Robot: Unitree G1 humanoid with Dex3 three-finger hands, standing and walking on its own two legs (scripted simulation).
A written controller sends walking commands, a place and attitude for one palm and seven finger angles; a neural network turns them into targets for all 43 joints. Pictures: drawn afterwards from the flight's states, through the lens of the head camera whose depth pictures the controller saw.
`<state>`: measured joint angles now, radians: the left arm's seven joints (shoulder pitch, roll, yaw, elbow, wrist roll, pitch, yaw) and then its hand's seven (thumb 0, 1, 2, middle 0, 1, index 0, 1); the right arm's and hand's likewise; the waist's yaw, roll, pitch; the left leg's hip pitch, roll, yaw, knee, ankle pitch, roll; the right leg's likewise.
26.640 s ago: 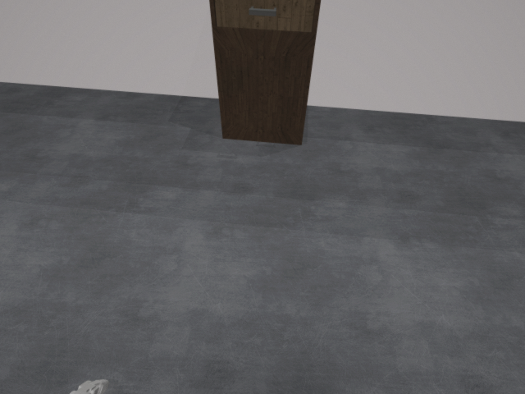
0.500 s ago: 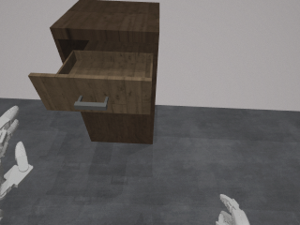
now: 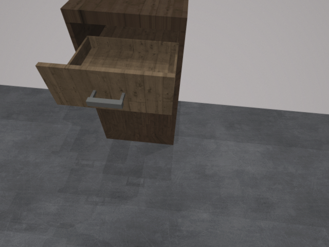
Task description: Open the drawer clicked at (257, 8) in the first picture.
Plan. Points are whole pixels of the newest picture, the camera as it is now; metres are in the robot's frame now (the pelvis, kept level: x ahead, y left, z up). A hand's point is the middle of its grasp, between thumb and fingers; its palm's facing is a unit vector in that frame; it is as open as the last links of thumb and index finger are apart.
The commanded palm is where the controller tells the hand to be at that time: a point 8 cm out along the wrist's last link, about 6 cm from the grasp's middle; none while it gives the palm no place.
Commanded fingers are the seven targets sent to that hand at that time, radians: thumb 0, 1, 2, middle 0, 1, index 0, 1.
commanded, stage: let the arm hang, fingers relaxed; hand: left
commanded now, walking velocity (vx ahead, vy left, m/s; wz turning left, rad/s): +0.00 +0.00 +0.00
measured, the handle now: (106, 98) +0.56 +0.23 -0.01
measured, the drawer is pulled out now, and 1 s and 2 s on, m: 0.29 0.29 0.29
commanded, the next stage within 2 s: look to check the result in 0.64 s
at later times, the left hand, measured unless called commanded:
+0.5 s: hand out of the picture +0.00 +0.18 -0.17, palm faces +0.00 -0.98 -0.20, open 7.4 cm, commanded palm none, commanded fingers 0.00 0.90 0.90 -0.20 -0.30 -0.20 -0.30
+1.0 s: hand out of the picture +0.00 +0.19 -0.17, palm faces +0.01 -0.97 -0.23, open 7.4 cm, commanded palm none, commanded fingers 0.00 0.90 0.90 -0.20 -0.30 -0.20 -0.30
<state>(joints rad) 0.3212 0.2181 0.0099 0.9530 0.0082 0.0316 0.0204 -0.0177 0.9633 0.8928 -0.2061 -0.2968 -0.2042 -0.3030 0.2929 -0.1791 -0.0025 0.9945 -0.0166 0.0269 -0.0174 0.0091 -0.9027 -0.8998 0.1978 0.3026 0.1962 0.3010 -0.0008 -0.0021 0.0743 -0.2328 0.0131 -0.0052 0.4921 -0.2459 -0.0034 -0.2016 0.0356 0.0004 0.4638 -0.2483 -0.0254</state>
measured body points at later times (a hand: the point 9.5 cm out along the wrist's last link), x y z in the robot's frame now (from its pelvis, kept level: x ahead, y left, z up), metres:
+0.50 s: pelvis -0.01 +0.01 +0.01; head -0.01 +0.00 +0.46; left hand +0.00 +0.23 -0.15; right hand -0.02 -0.21 -0.16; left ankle +0.01 +0.12 -0.74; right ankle +0.00 -0.11 -0.74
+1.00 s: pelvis -0.01 +0.01 +0.01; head +0.01 +0.00 +0.46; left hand +0.00 +0.25 -0.15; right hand -0.01 -0.22 -0.16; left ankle +0.01 +0.12 -0.74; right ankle +0.00 -0.11 -0.74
